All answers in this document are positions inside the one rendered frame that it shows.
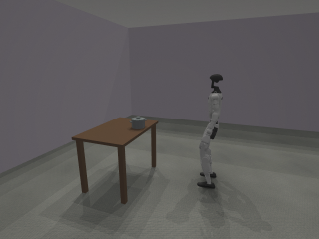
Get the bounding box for robot left forearm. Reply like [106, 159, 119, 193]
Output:
[206, 112, 218, 136]

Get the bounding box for lid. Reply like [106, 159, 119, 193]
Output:
[131, 117, 145, 121]

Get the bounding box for robot right foot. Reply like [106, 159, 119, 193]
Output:
[200, 172, 217, 178]

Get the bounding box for left robot hand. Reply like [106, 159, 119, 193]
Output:
[199, 134, 211, 151]

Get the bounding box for pot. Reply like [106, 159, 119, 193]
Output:
[129, 119, 147, 129]

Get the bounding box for robot foot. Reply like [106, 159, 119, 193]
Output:
[197, 181, 215, 189]
[200, 172, 217, 178]

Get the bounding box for robot left foot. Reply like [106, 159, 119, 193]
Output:
[197, 181, 215, 189]

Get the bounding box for table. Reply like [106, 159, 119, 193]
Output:
[71, 117, 158, 204]

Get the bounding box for left robot upper arm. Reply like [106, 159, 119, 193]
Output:
[211, 93, 220, 117]

